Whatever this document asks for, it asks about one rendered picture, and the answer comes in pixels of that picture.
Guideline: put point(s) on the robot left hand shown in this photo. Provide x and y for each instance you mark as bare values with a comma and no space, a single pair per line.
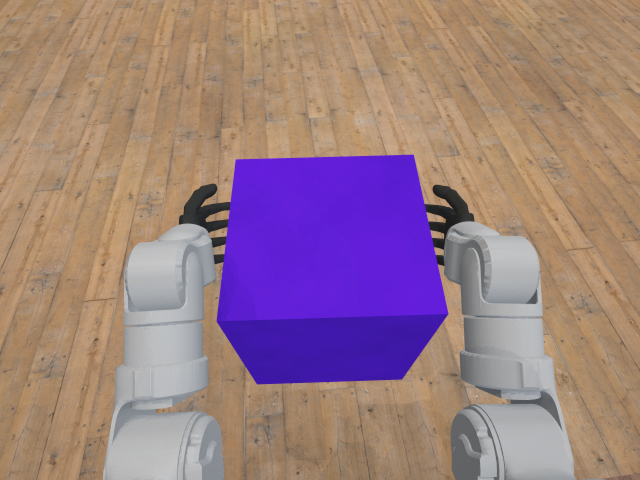
195,214

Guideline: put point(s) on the robot left forearm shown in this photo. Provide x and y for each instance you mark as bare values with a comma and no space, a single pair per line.
163,292

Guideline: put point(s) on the carton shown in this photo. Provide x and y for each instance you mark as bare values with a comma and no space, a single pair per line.
329,271

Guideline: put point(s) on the left robot upper arm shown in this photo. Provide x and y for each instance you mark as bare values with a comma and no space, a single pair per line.
167,446

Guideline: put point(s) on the robot right forearm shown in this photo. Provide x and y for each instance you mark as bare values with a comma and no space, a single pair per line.
500,289

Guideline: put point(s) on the robot right hand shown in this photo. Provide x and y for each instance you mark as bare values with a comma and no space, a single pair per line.
458,214

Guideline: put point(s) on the right robot upper arm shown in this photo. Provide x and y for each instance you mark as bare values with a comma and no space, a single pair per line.
509,442

